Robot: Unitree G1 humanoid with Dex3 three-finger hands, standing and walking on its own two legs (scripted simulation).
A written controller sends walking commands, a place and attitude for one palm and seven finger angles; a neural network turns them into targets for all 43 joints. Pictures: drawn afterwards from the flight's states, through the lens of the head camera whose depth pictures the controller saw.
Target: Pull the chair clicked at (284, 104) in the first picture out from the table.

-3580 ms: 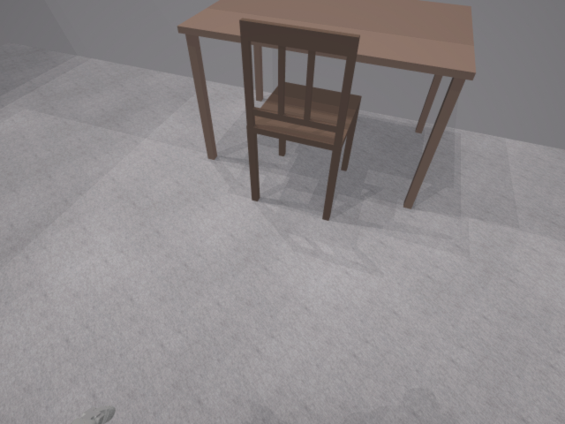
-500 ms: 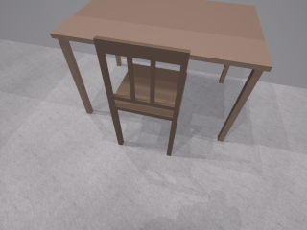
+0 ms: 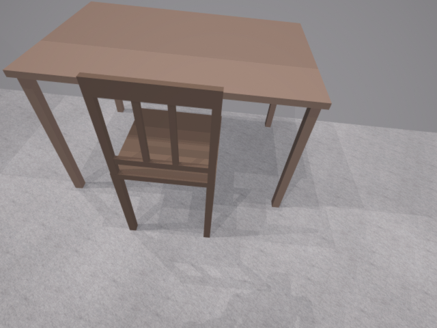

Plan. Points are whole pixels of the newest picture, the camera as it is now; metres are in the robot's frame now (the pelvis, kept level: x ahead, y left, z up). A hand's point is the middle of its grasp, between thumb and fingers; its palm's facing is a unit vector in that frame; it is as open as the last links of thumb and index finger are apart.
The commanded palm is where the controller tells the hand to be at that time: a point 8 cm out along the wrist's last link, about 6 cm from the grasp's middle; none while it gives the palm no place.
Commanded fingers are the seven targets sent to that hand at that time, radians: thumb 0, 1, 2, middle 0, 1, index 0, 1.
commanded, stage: take the last steps up to it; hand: left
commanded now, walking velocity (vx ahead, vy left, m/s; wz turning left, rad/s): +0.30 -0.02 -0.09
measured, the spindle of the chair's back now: (141, 133) +0.70 +0.27 -0.11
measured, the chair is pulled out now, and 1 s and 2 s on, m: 0.00 0.00 0.00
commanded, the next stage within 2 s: come to a stop and stand still in 0.58 s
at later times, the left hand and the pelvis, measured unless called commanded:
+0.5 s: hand (162, 309) +0.20 +0.12 -0.16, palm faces +0.03 -0.98 -0.21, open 7.2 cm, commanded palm none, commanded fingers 0.00 0.90 0.90 -0.20 -0.30 -0.20 -0.30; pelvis +0.13 -0.06 +0.00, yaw -1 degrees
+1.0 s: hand (146, 308) +0.20 +0.16 -0.18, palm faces +0.01 -0.99 -0.16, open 7.4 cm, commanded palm none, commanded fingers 0.00 0.90 0.90 -0.20 -0.30 -0.20 -0.30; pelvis +0.20 -0.02 +0.01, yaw -3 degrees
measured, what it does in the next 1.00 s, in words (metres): walks ahead: right foot, then left foot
